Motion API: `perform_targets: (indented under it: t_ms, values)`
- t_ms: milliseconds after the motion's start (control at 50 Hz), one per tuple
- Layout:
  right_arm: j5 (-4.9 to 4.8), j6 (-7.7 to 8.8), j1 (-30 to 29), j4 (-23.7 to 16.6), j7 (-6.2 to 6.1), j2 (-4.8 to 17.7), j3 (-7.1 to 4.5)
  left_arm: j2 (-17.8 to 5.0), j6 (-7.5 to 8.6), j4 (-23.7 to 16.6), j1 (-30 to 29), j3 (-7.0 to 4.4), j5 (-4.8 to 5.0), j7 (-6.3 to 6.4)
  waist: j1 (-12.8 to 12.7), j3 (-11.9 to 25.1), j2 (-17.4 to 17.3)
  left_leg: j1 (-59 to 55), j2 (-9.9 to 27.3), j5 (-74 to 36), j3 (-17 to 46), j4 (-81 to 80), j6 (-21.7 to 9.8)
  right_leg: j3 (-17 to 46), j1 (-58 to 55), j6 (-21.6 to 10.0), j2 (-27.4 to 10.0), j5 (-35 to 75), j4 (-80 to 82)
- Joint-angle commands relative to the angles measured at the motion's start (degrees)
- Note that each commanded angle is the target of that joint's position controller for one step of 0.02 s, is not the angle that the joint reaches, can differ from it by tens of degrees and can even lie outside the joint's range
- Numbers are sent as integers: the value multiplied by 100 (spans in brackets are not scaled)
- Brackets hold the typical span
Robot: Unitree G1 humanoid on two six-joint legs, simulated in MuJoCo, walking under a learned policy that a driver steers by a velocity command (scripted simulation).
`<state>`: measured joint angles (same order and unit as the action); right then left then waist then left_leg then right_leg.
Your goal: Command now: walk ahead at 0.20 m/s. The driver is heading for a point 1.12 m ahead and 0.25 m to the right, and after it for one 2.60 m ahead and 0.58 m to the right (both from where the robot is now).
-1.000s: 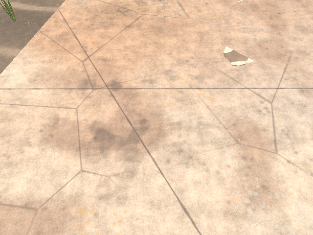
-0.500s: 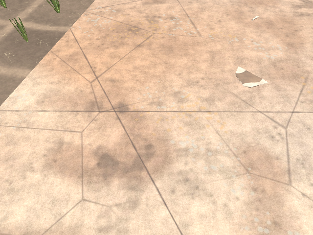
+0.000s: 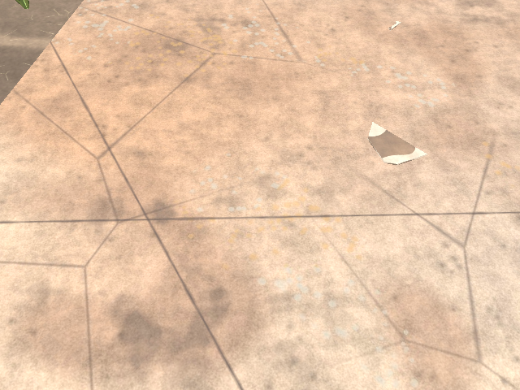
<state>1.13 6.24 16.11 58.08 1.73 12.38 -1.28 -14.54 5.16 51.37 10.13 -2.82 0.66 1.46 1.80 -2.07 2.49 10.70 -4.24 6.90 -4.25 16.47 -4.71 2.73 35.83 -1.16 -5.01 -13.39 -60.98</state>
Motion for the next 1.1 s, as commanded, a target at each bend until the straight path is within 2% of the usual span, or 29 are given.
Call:
perform_targets:
  t_ms: [20, 100, 140, 180, 200, 220, 240, 260, 300, 340, 380, 440, 500, 720, 740, 760, 800, 820, 840, 880, 920, 940, 980, 1000, 1020, 1040, 1060, 1080, 1100]
  values:
    - [-4, 27, -451, -335, -143, 723, -72, 8, -90, -73, 607, 19, -73, 17, -424, 409, -617, 449, 1302, -4054, 342, -370, -809, -143, -930, 125, -9, 824, 1272]
    - [-76, -105, -94, -147, -201, 916, -102, -139, -165, -185, -17, 20, -48, -22, -136, 520, -656, 29, 1450, -3290, 483, -190, -755, -154, -1255, 147, 147, 1291, 2321]
    - [-122, -164, -121, -82, -210, 889, -106, -255, -170, -229, -153, -9, -74, -36, -139, 459, -667, -134, 1559, -2913, 659, 68, -719, -122, -1340, 47, 186, 1060, 2670]
    - [-221, -208, -198, -52, -229, 774, -83, -365, -136, -121, 55, -73, -137, -38, -309, 510, -506, -188, 1333, -2149, 707, 603, -458, -204, -1899, -145, 288, 1593, 3559]
    - [-161, -193, 102, -1, -238, 671, -59, -678, -122, -49, 257, -163, -177, -3, -248, 679, -166, -45, 1012, -1532, 614, 994, -191, 126, -2521, -282, -39, 3349, 3703]
    - [-31, -150, 802, 128, -224, 451, -14, -948, -156, -32, 295, -207, -179, 26, 172, 1023, 425, 600, 577, 3, 436, 1353, 47, 587, -3504, -700, -582, 4734, 3281]
    - [-34, -191, 1026, 267, -248, 124, 78, -504, -214, 64, 392, -110, -157, 11, 122, 1290, 887, 866, 424, 1306, 264, 1718, 284, 996, -3714, -1211, -964, 4401, 3313]
    - [-79, -289, 742, 223, -286, 278, 52, -177, -244, 79, 376, -35, -130, -26, 19, 1201, 729, 880, 424, 1720, 313, 1826, 382, 1294, -3430, -1316, -1027, 3402, 3562]
    - [-102, -512, 342, 142, -360, 410, 15, -260, -281, -18, -140, -28, -130, -55, 126, 912, 501, 648, 540, 1461, 398, 1454, 395, 1300, -2679, -1039, -812, 1542, 3881]
    - [-54, -649, 337, 228, -366, 480, 12, -337, -302, -166, -670, -56, -72, -50, 199, 456, 261, 390, 582, 1186, 391, 949, 350, 685, -2004, -559, -281, 268, 3961]
    - [-61, -616, 307, 326, -369, 514, -4, -348, -275, -25, -441, -85, -43, -36, 61, 296, -5, 428, 573, 1007, 390, 849, 308, 355, -2122, -397, 9, 888, 3675]
    - [-81, -512, 333, 414, -354, 497, -5, -292, -248, 159, -160, -106, -18, -10, -48, 588, -188, 408, 629, 443, 432, 842, 316, 197, -2734, -520, 75, 2324, 3244]
    - [-98, -509, 282, 456, -357, 425, 2, -256, -298, 238, -189, -123, -21, -8, -81, 608, -267, 395, 625, 277, 409, 876, 349, 151, -2857, -586, 96, 2517, 3130]
    - [-85, -535, 511, 591, -412, 311, 20, -192, -482, 475, -332, -144, -34, 29, -105, 133, -257, 617, 657, 811, 419, 701, 318, 50, -2707, -427, 237, 1474, 3282]
    - [-88, -533, 667, 662, -412, 259, 27, -135, -495, 563, -229, -133, -36, 31, -94, 218, -277, 594, 646, 1442, 414, 590, 274, -13, -2750, -410, 310, 717, 3307]
    - [-128, -537, 710, 671, -419, 341, -4, -171, -510, 602, -197, -153, -5, 35, -103, 54, -384, 707, 679, 2208, 505, 487, 148, -141, -2588, -390, 459, -427, 3221]
    - [-192, -487, 777, 573, -443, 582, -87, -222, -449, 555, -393, -176, 27, 27, -2, -458, -677, 775, 1073, 3485, 1121, 69, -255, -372, -1760, -325, 714, -1762, 2819]
    - [-224, -417, 933, 558, -447, 740, -140, -158, -348, 453, -652, -159, 60, -7, 113, -700, -910, 536, 1526, 3749, 1741, -332, -510, -538, -1217, -286, 783, -1482, 2400]
    - [-251, -335, 839, 522, -452, 962, -221, -93, -234, 368, -839, -139, 96, -60, 106, -981, -1192, 316, 2102, 3619, 2386, -648, -758, -629, -720, -301, 678, -889, 1920]
    - [-223, -187, 787, 483, -430, 866, -247, -107, -66, 310, -910, -141, 89, -146, 61, -1096, -1122, -239, 2476, 2415, 2576, -514, -899, -434, -68, -392, 326, -933, 1531]
    - [-265, -146, 794, 448, -355, 755, -245, -68, 24, 313, -821, -136, 146, -212, -36, -977, -977, -515, 2288, 1537, 2112, -224, -709, -548, -270, -447, 270, -1102, 2045]
    - [-295, -163, 649, 392, -320, 765, -246, -38, 43, 409, -566, -149, 164, -234, -208, -865, -921, -204, 2030, 1356, 1725, -48, -541, -757, -1047, -457, 406, -810, 2630]
    - [-253, -166, 430, 275, -274, 829, -248, -298, 8, 877, 703, -339, 139, -234, -751, -251, -776, 698, 1409, -249, 1016, 1030, -238, -831, -3196, -490, 771, -104, 2985]
    - [-263, -136, 279, 116, -274, 563, -178, -795, 17, 1040, 1556, -493, 123, -206, -1042, 65, 301, 1690, 704, -612, 236, 2937, 182, 917, -4192, -980, -204, -597, 3805]
    - [-248, -32, 291, -84, -293, 153, -71, -1067, 45, 1148, 2249, -492, 81, -260, -1135, 618, 1545, 2823, 106, 2058, 302, 4937, 385, 3550, -5015, -1765, -1554, -887, 4980]
    - [-357, 43, 66, -178, -254, 385, -152, -599, 126, 1093, 1783, -286, -6, -270, -820, 364, 828, 3284, 409, 2281, 1010, 5882, 206, 3772, -4611, -1721, -1773, -1028, 5036]
    - [-430, 76, -47, -236, -207, 497, -187, -374, 168, 908, 1200, -183, -8, -282, -586, 3, 454, 3411, 718, 1771, 1021, 6036, 23, 2964, -4143, -1493, -1591, -831, 5003]
    - [-406, 89, -79, -220, -207, 502, -220, -277, 183, 801, 847, -117, -20, -308, -423, -81, 96, 3295, 970, 1196, 956, 5775, -82, 2270, -3790, -1281, -1331, -631, 5102]
    - [-347, 69, -87, -203, -224, 511, -274, -239, 184, 740, 688, -74, -28, -328, -312, -169, -26, 3121, 1136, 839, 887, 5415, -102, 1730, -3517, -1118, -1102, -225, 5186]
